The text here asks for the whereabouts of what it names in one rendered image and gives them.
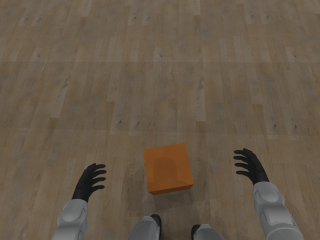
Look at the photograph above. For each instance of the robot right thigh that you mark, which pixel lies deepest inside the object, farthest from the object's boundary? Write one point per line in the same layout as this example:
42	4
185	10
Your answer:
207	234

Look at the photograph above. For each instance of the robot right forearm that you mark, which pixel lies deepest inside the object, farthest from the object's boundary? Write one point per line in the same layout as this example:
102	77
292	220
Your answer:
276	221

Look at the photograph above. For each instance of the right robot hand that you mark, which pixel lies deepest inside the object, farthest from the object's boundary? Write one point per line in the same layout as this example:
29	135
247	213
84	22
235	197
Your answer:
256	171

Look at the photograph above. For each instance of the robot left forearm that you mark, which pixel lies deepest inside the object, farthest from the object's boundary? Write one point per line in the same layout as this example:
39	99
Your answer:
72	221

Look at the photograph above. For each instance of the carton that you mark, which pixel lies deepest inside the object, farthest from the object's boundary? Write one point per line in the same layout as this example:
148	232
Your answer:
167	169

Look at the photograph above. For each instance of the left robot hand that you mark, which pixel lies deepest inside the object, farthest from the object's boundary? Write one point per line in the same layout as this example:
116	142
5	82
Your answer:
84	187

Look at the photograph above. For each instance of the robot left foot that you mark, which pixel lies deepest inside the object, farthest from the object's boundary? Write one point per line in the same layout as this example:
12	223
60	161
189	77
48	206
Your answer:
158	221

